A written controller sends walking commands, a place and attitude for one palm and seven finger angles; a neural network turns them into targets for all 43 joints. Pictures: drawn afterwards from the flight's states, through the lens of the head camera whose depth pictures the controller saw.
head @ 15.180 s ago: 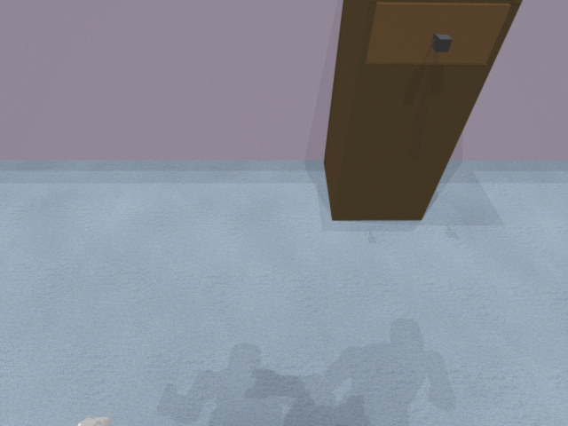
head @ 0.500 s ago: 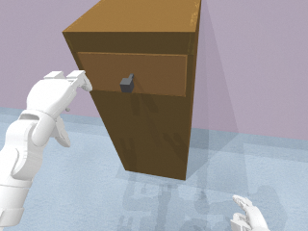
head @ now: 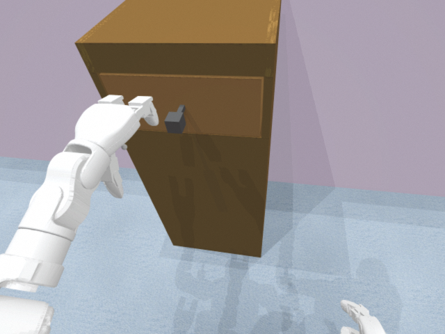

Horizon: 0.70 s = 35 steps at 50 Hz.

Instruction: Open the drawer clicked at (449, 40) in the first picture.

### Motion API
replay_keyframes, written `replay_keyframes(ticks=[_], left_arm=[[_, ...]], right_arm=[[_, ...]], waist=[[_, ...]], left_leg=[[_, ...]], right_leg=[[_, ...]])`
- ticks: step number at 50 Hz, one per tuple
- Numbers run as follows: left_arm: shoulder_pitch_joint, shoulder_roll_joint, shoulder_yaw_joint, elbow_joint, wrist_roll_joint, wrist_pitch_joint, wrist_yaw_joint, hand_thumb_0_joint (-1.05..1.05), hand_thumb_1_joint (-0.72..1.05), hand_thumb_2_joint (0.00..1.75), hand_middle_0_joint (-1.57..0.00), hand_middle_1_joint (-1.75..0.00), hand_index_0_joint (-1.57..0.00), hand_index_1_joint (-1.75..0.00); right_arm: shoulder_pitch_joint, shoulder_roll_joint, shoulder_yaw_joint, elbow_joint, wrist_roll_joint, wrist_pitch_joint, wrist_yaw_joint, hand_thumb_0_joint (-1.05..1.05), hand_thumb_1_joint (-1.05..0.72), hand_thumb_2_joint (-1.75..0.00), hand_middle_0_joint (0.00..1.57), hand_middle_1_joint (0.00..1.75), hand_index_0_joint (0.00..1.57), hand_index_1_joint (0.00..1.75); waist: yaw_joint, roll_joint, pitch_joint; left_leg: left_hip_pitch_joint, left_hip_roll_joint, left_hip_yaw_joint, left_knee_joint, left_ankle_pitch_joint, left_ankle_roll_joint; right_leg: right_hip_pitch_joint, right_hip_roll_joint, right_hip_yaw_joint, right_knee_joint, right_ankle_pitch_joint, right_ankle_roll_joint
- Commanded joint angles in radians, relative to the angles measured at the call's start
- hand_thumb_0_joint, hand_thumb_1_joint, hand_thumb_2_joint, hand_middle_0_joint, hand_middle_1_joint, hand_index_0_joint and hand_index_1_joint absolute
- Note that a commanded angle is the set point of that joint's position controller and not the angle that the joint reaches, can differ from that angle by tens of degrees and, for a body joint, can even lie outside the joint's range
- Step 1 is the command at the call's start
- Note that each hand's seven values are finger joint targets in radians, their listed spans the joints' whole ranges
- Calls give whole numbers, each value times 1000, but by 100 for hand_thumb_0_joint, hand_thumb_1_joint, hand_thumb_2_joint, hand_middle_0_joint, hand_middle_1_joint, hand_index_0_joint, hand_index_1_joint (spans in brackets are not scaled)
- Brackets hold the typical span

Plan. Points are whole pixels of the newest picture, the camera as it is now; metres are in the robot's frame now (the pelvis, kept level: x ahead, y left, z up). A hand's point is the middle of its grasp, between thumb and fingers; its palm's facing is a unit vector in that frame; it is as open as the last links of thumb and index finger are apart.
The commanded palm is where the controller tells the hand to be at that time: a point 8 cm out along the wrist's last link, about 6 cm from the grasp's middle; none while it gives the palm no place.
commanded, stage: move the hooked fingers above the handle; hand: left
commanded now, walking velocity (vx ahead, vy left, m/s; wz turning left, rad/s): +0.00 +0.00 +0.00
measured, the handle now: (177, 117) +0.56 +0.17 +0.08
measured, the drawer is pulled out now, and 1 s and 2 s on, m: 0.00 0.00 0.00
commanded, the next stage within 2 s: none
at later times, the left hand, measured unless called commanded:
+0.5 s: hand (154, 126) +0.44 +0.18 +0.15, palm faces +0.02 -0.03 -1.00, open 13.8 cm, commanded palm +0.43 +0.20 +0.21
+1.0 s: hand (163, 111) +0.51 +0.18 +0.13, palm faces -0.01 -0.02 -1.00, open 13.8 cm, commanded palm +0.50 +0.19 +0.19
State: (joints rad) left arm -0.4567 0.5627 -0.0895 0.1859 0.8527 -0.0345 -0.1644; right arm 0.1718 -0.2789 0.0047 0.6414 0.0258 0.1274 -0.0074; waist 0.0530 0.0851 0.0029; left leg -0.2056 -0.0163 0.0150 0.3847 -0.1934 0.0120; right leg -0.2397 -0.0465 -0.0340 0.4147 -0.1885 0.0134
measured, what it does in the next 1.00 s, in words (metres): stands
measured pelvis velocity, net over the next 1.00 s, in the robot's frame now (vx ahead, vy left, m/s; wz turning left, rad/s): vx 0.03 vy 0.00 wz -0.02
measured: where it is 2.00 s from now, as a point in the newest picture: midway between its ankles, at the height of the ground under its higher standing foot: outside the picture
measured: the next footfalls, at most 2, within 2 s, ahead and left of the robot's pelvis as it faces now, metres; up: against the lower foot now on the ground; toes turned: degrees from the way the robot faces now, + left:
none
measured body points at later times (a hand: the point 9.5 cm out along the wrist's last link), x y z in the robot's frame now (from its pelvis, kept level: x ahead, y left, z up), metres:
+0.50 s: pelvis +0.02 +0.00 +0.00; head +0.05 -0.04 +0.45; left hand +0.44 +0.18 +0.20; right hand +0.16 -0.25 -0.13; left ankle +0.01 +0.11 -0.74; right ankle +0.02 -0.13 -0.74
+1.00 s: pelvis +0.03 +0.00 -0.01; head +0.08 -0.03 +0.44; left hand +0.51 +0.18 +0.19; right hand +0.10 -0.27 -0.15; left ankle +0.01 +0.11 -0.74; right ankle +0.02 -0.13 -0.74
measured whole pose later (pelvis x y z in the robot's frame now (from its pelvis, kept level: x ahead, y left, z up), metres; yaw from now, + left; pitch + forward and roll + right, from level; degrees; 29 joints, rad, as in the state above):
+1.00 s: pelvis +0.03 +0.00 -0.01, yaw -1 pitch +10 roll +0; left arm -0.89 0.52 -0.12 0.80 0.97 -0.07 -0.01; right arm 0.27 -0.27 -0.04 0.68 0.03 0.16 -0.03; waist -0.04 0.05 -0.07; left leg -0.38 0.00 0.03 0.50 -0.28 0.01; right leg -0.42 -0.03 -0.01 0.52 -0.26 0.01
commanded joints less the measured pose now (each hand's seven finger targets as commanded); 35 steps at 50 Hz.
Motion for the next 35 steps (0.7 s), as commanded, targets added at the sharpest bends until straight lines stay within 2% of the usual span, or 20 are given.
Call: replay_keyframes(ticks=[1,2,4,5,8,9,11,12,13,17,19,21,26,27,29,31,32,35], left_arm=[[-392,279,214,-122,-3,-15,67,0,-50,30,-30,-120,-30,-120],[-392,258,198,-119,-5,-14,73,0,-50,30,-30,-120,-30,-120],[-398,274,215,-75,6,-4,89,0,-50,30,-30,-120,-30,-120],[-419,247,186,-94,9,-1,92,0,-50,30,-30,-120,-30,-120],[-464,229,150,-62,29,11,96,0,-50,30,-30,-120,-30,-120],[-483,190,105,-67,32,14,91,0,-50,30,-30,-120,-30,-120],[-506,194,102,-62,31,14,87,0,-50,30,-30,-120,-30,-120],[-540,187,82,-40,40,12,85,0,-50,30,-30,-120,-30,-120],[-561,154,52,-42,38,8,83,0,-50,30,-30,-120,-30,-120],[-637,175,62,27,43,-3,93,0,-50,30,-30,-120,-30,-120],[-653,197,87,88,46,-6,107,0,-50,30,-30,-120,-30,-120],[-672,234,122,101,52,-12,124,0,-50,30,-30,-120,-30,-120],[-691,213,109,209,74,5,138,0,-50,30,-30,-120,-30,-120],[-704,208,97,213,79,8,136,0,-50,30,-30,-120,-30,-120],[-704,197,83,245,85,14,126,0,-50,30,-30,-120,-30,-120],[-730,151,38,254,80,10,111,0,-50,30,-30,-120,-30,-120],[-753,157,38,240,80,1,107,0,-50,30,-30,-120,-30,-120],[-765,189,66,236,75,-26,103,0,-50,30,-30,-120,-30,-120]], right_arm=[[-102,-114,-40,-135,0,-31,-2,0,-90,-90,20,30,20,30],[-102,-109,-40,-138,0,-29,-1,0,-90,-90,20,30,20,30],[-95,-112,-42,-128,2,-21,-2,0,-90,-90,20,30,20,30],[-97,-110,-43,-136,3,-19,-2,0,-90,-90,20,30,20,30],[-85,-111,-48,-128,7,-18,-2,0,-90,-90,20,30,20,30],[-85,-109,-48,-134,9,-16,-3,0,-90,-90,20,30,20,30],[-77,-111,-52,-140,11,-19,-7,0,-90,-90,20,30,20,30],[-71,-111,-50,-130,12,-17,-10,0,-90,-90,20,30,20,30],[-63,-107,-52,-127,13,-19,-12,0,-90,-90,20,30,20,30],[-40,-110,-51,-114,13,-18,-23,0,-90,-90,20,30,20,30],[-27,-109,-50,-106,11,-16,-29,0,-90,-90,20,30,20,30],[-25,-110,-50,-106,6,-15,-30,0,-90,-90,20,30,20,30],[-10,-109,-54,-104,7,-3,-29,0,-90,-90,20,30,20,30],[-6,-109,-53,-106,7,-1,-27,0,-90,-90,20,30,20,30],[7,-110,-57,-104,7,3,-29,0,-90,-90,20,30,20,30],[17,-113,-61,-110,10,8,-30,0,-90,-90,20,30,20,30],[23,-114,-64,-106,10,7,-31,0,-90,-90,20,30,20,30],[44,-113,-69,-104,6,9,-37,0,-90,-90,20,30,20,30]], waist=[[15,-89,-293],[20,-94,-298],[18,-87,-293],[16,-92,-310],[-2,-69,-318],[-11,-69,-316],[-15,-71,-342],[-27,-80,-324],[-33,-81,-332],[-38,-83,-333],[-33,-112,-345],[-19,-85,-377],[-26,-118,-382],[-27,-106,-388],[-36,-113,-392],[-55,-123,-383],[-58,-105,-388],[-55,-104,-425]], left_leg=[[28,-9,3,-40,228,5],[26,-10,8,-38,233,9],[10,-10,13,-35,238,7],[18,-11,15,-30,246,9],[26,-9,15,-24,240,10],[38,-11,15,-21,236,12],[51,-12,16,-14,230,15],[43,-12,12,-15,215,14],[56,-12,11,-10,228,16],[53,-13,9,-4,216,15],[38,-14,12,2,225,17],[30,-16,16,8,258,14],[2,-13,29,25,295,18],[-1,-12,28,28,299,19],[1,-11,33,39,305,23],[0,-12,31,43,296,24],[11,-10,29,50,300,26],[16,-15,26,65,326,30]], right_leg=[[163,44,-8,-29,155,-48],[165,41,-5,-24,162,-47],[161,42,-5,-18,169,-48],[161,41,-3,-15,179,-46],[139,43,-3,-11,169,-48],[122,46,-2,-12,164,-48],[126,46,4,-14,163,-46],[107,46,0,-14,150,-46],[96,46,0,-11,163,-46],[79,49,-2,-9,150,-48],[93,47,0,-1,173,-47],[121,46,3,11,203,-50],[126,45,4,29,259,-49],[124,44,6,37,270,-49],[117,44,6,42,291,-47],[99,44,6,40,281,-46],[84,46,7,44,284,-47],[96,47,11,58,318,-47]])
